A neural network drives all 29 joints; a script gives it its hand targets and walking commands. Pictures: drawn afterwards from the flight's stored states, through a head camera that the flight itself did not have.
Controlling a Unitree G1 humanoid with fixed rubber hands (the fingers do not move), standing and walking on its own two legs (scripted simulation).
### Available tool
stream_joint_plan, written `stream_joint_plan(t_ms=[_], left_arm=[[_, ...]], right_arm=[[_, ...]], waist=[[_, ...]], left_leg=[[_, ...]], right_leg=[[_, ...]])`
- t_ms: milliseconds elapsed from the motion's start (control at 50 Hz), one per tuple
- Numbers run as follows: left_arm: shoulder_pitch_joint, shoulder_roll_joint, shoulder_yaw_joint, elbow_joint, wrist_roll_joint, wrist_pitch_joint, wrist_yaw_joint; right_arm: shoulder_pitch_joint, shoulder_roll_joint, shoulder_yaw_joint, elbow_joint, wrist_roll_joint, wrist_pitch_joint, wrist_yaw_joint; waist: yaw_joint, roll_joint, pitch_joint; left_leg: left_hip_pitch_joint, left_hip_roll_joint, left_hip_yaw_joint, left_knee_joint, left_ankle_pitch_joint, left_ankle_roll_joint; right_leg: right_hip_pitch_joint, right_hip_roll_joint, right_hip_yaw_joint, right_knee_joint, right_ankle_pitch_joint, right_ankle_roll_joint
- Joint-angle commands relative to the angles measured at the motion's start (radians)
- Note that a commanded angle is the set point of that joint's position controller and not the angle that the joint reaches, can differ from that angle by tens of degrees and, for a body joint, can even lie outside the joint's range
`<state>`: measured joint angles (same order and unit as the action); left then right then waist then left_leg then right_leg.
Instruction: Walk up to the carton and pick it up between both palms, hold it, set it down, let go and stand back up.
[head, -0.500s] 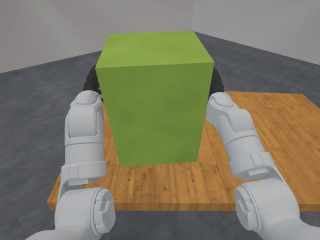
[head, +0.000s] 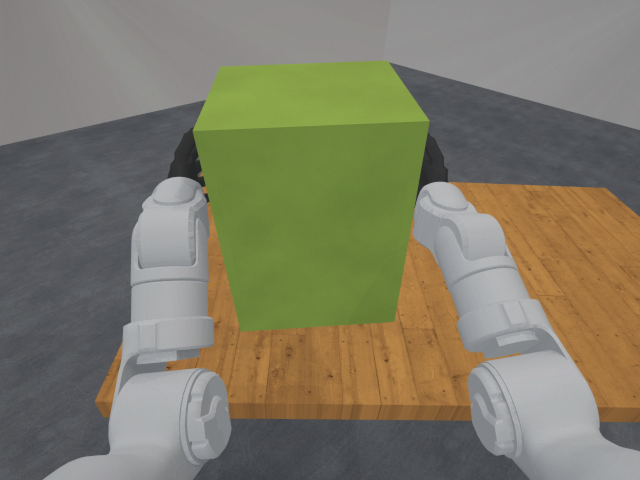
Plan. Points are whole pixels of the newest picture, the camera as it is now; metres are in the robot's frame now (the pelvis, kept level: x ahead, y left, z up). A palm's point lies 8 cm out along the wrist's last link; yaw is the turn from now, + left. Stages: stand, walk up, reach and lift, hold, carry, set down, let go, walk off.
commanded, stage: hold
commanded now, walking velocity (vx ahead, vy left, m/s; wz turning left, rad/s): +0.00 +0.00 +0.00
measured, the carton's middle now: (311, 200) +0.38 +0.01 +0.22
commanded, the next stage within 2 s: none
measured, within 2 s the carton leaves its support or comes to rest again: neither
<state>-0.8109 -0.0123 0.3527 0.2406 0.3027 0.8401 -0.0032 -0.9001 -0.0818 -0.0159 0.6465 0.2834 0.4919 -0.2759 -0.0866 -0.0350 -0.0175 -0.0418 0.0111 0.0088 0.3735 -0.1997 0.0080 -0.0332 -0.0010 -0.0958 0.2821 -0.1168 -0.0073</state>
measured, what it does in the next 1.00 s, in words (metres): stands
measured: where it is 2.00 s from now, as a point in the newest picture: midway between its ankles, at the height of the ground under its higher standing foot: outside the picture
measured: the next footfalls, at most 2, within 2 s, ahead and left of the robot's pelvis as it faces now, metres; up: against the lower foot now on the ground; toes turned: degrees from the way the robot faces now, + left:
none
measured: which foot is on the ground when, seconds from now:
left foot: down 0.00-1.00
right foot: down 0.00-1.00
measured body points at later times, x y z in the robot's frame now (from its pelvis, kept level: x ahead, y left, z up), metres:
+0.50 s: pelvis +0.00 +0.00 +0.00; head -0.06 +0.03 +0.44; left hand +0.39 +0.15 +0.24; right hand +0.39 -0.14 +0.24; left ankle +0.01 +0.11 -0.75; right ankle +0.04 -0.11 -0.75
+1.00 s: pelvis +0.00 +0.00 +0.00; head -0.06 +0.03 +0.44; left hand +0.39 +0.15 +0.24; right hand +0.39 -0.14 +0.24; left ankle +0.01 +0.11 -0.75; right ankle +0.04 -0.11 -0.75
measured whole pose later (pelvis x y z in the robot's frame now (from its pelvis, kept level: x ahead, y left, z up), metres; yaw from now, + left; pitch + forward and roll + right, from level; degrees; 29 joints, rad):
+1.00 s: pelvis +0.00 +0.00 +0.00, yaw +0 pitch -8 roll -1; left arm -0.79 -0.01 0.34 0.22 0.30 0.84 0.00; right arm -0.88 -0.09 0.00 0.62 0.30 0.50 -0.28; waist -0.10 -0.03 -0.02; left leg -0.04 0.01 0.00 0.39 -0.21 0.01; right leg -0.02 0.00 -0.10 0.28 -0.12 0.00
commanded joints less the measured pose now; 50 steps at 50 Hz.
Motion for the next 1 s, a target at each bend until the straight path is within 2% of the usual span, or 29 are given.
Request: stream_joint_plan(t_ms=[0,20,40,120,140,180,200,280,300,320,340,380,400,440,480,500,540,580,600,640,680,720,780,840,860,900,920,940,980], left_arm=[[-0.814,-0.617,-0.496,-0.133,-0.190,-0.088,-0.118],[-0.815,-0.626,-0.521,-0.160,-0.207,-0.092,-0.114],[-0.811,-0.625,-0.525,-0.159,-0.209,-0.090,-0.112],[-0.771,-0.608,-0.481,-0.091,-0.170,-0.072,-0.125],[-0.777,-0.613,-0.484,-0.108,-0.174,-0.074,-0.128],[-0.795,-0.630,-0.529,-0.178,-0.205,-0.085,-0.122],[-0.802,-0.627,-0.536,-0.186,-0.210,-0.086,-0.120],[-0.774,-0.614,-0.508,-0.157,-0.182,-0.075,-0.122],[-0.759,-0.610,-0.505,-0.143,-0.173,-0.071,-0.123],[-0.753,-0.608,-0.495,-0.130,-0.163,-0.066,-0.125],[-0.777,-0.616,-0.507,-0.149,-0.174,-0.071,-0.125],[-0.783,-0.625,-0.525,-0.197,-0.193,-0.077,-0.116],[-0.786,-0.621,-0.531,-0.192,-0.196,-0.076,-0.111],[-0.775,-0.617,-0.515,-0.168,-0.184,-0.073,-0.113],[-0.767,-0.623,-0.504,-0.123,-0.173,-0.065,-0.120],[-0.782,-0.614,-0.493,-0.127,-0.171,-0.068,-0.119],[-0.781,-0.608,-0.480,-0.114,-0.169,-0.070,-0.118],[-0.789,-0.614,-0.498,-0.115,-0.184,-0.074,-0.116],[-0.811,-0.623,-0.512,-0.137,-0.195,-0.079,-0.114],[-0.810,-0.628,-0.506,-0.107,-0.193,-0.080,-0.113],[-0.800,-0.635,-0.515,-0.127,-0.197,-0.079,-0.113],[-0.803,-0.628,-0.520,-0.153,-0.203,-0.080,-0.113],[-0.770,-0.614,-0.502,-0.121,-0.186,-0.072,-0.118],[-0.766,-0.606,-0.475,-0.103,-0.166,-0.066,-0.131],[-0.785,-0.611,-0.487,-0.123,-0.180,-0.071,-0.129],[-0.789,-0.629,-0.517,-0.137,-0.192,-0.075,-0.122],[-0.790,-0.624,-0.507,-0.123,-0.192,-0.075,-0.118],[-0.791,-0.629,-0.514,-0.130,-0.194,-0.077,-0.116],[-0.782,-0.627,-0.503,-0.113,-0.180,-0.073,-0.116]], right_arm=[[-0.874,0.742,0.319,-0.378,0.135,-0.058,0.095],[-0.884,0.741,0.336,-0.419,0.146,-0.063,0.092],[-0.862,0.734,0.336,-0.408,0.154,-0.053,0.086],[-0.836,0.720,0.307,-0.358,0.129,-0.040,0.085],[-0.845,0.728,0.309,-0.370,0.132,-0.044,0.086],[-0.859,0.736,0.343,-0.433,0.158,-0.054,0.083],[-0.855,0.731,0.345,-0.439,0.162,-0.050,0.080],[-0.828,0.725,0.340,-0.405,0.154,-0.042,0.081],[-0.811,0.710,0.327,-0.381,0.146,-0.038,0.082],[-0.823,0.707,0.326,-0.382,0.140,-0.041,0.084],[-0.837,0.713,0.319,-0.389,0.142,-0.045,0.087],[-0.863,0.729,0.354,-0.443,0.163,-0.054,0.089],[-0.853,0.720,0.349,-0.431,0.164,-0.049,0.088],[-0.832,0.723,0.340,-0.408,0.150,-0.041,0.086],[-0.839,0.703,0.307,-0.379,0.130,-0.040,0.091],[-0.859,0.718,0.311,-0.380,0.127,-0.045,0.097],[-0.862,0.723,0.313,-0.372,0.125,-0.049,0.100],[-0.887,0.733,0.325,-0.400,0.136,-0.053,0.096],[-0.878,0.736,0.321,-0.398,0.135,-0.050,0.095],[-0.876,0.733,0.307,-0.385,0.125,-0.046,0.094],[-0.867,0.729,0.316,-0.389,0.137,-0.047,0.094],[-0.853,0.728,0.319,-0.390,0.145,-0.043,0.090],[-0.848,0.724,0.331,-0.393,0.149,-0.039,0.085],[-0.848,0.722,0.311,-0.373,0.134,-0.039,0.087],[-0.872,0.730,0.322,-0.395,0.140,-0.045,0.089],[-0.874,0.727,0.324,-0.413,0.148,-0.050,0.089],[-0.891,0.722,0.328,-0.421,0.149,-0.049,0.088],[-0.865,0.724,0.320,-0.395,0.147,-0.045,0.089],[-0.863,0.719,0.321,-0.384,0.146,-0.044,0.092]], waist=[[-0.012,0.058,-0.450],[-0.018,0.062,-0.493],[-0.033,0.073,-0.486],[-0.023,0.059,-0.373],[-0.018,0.063,-0.389],[-0.026,0.079,-0.479],[-0.036,0.084,-0.482],[-0.021,0.073,-0.417],[-0.027,0.084,-0.387],[-0.017,0.077,-0.377],[-0.021,0.082,-0.396],[-0.007,0.076,-0.454],[-0.019,0.081,-0.447],[-0.026,0.060,-0.419],[-0.023,0.071,-0.367],[-0.008,0.059,-0.375],[0.000,0.047,-0.381],[-0.003,0.058,-0.418],[-0.016,0.067,-0.434],[-0.023,0.058,-0.409],[-0.019,0.085,-0.441],[-0.030,0.088,-0.445],[-0.024,0.069,-0.427],[-0.013,0.057,-0.382],[-0.010,0.057,-0.415],[-0.025,0.083,-0.440],[-0.018,0.072,-0.440],[-0.028,0.076,-0.425],[-0.019,0.078,-0.399]], left_leg=[[-0.003,-0.058,-0.008,-0.042,0.244,-0.045],[0.021,-0.060,-0.011,-0.023,0.289,-0.052],[0.038,-0.061,-0.015,-0.015,0.306,-0.058],[-0.022,-0.060,-0.006,-0.056,0.198,-0.047],[-0.027,-0.060,-0.007,-0.055,0.204,-0.047],[0.025,-0.061,-0.015,-0.019,0.307,-0.061],[0.036,-0.063,-0.017,-0.012,0.317,-0.065],[0.011,-0.060,-0.014,-0.034,0.271,-0.058],[0.009,-0.057,-0.014,-0.041,0.253,-0.058],[0.001,-0.057,-0.010,-0.046,0.241,-0.056],[0.005,-0.056,-0.010,-0.045,0.244,-0.059],[0.024,-0.058,-0.014,-0.022,0.312,-0.060],[0.033,-0.058,-0.016,-0.019,0.315,-0.063],[0.027,-0.060,-0.013,-0.031,0.278,-0.057],[0.001,-0.051,-0.012,-0.056,0.209,-0.053],[-0.018,-0.052,-0.006,-0.058,0.199,-0.045],[-0.021,-0.052,-0.004,-0.060,0.203,-0.038],[-0.015,-0.059,-0.003,-0.043,0.225,-0.040],[-0.010,-0.059,-0.004,-0.043,0.215,-0.045],[-0.014,-0.056,-0.005,-0.049,0.203,-0.045],[-0.002,-0.057,-0.010,-0.038,0.234,-0.054],[0.007,-0.058,-0.011,-0.033,0.256,-0.060],[0.011,-0.063,-0.012,-0.029,0.264,-0.054],[-0.032,-0.058,-0.006,-0.055,0.201,-0.046],[-0.028,-0.059,-0.007,-0.047,0.222,-0.046],[0.006,-0.058,-0.015,-0.029,0.270,-0.057],[0.003,-0.059,-0.012,-0.028,0.257,-0.053],[0.006,-0.056,-0.015,-0.029,0.269,-0.056],[-0.002,-0.054,-0.015,-0.038,0.250,-0.055]], right_leg=[[0.227,0.073,0.036,0.017,0.166,0.054],[0.238,0.078,0.036,0.025,0.207,0.056],[0.235,0.077,0.039,0.023,0.229,0.056],[0.202,0.068,0.038,0.001,0.135,0.054],[0.213,0.067,0.038,0.005,0.146,0.052],[0.241,0.074,0.038,0.027,0.238,0.056],[0.242,0.074,0.036,0.025,0.246,0.059],[0.221,0.071,0.033,0.014,0.191,0.056],[0.208,0.070,0.034,0.011,0.173,0.051],[0.209,0.071,0.032,0.007,0.154,0.050],[0.206,0.074,0.030,0.011,0.148,0.050],[0.225,0.081,0.030,0.021,0.202,0.050],[0.222,0.081,0.033,0.021,0.208,0.051],[0.213,0.077,0.034,0.012,0.188,0.055],[0.183,0.077,0.032,-0.001,0.107,0.046],[0.183,0.075,0.030,-0.001,0.093,0.047],[0.206,0.074,0.033,0.003,0.105,0.048],[0.217,0.072,0.041,0.008,0.143,0.051],[0.215,0.072,0.041,0.012,0.137,0.052],[0.195,0.075,0.037,0.008,0.132,0.052],[0.208,0.074,0.039,0.015,0.149,0.048],[0.219,0.076,0.039,0.019,0.177,0.050],[0.229,0.071,0.042,0.015,0.198,0.056],[0.221,0.072,0.034,0.006,0.126,0.050],[0.228,0.072,0.034,0.012,0.148,0.052],[0.217,0.076,0.036,0.016,0.181,0.048],[0.208,0.077,0.037,0.010,0.164,0.049],[0.207,0.079,0.036,0.013,0.176,0.047],[0.194,0.076,0.034,0.008,0.149,0.047]])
